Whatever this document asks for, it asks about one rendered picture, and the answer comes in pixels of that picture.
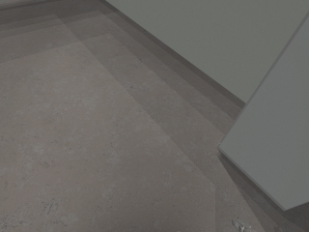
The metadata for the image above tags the fridge door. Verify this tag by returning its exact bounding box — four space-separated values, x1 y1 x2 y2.
219 16 309 210

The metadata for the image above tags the robot right hand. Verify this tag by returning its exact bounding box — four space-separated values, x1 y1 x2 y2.
232 218 256 232

